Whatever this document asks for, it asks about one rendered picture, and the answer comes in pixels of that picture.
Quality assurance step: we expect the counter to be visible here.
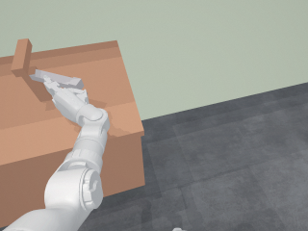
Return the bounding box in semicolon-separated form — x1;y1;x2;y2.
0;38;145;228

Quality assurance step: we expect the left robot hand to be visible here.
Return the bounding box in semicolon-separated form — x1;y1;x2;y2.
42;75;89;123

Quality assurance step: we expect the tap lever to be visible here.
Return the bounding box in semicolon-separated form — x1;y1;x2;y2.
29;69;84;90

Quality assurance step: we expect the robot left upper arm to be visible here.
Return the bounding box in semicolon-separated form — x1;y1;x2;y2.
3;167;104;231

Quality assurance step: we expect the robot left forearm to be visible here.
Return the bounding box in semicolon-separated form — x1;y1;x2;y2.
44;104;111;206

